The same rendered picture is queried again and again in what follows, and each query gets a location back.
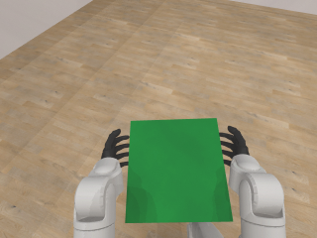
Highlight carton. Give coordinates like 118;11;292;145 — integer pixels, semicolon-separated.
125;118;233;223

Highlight robot left forearm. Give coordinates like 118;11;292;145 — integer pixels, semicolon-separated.
73;157;124;238

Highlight right robot hand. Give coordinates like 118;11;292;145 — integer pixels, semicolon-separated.
219;126;250;166

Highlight robot right thigh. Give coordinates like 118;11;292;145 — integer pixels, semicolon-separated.
186;222;224;238

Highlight robot right forearm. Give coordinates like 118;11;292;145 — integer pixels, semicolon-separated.
228;154;286;238

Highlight left robot hand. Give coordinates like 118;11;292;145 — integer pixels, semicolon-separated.
101;129;130;168

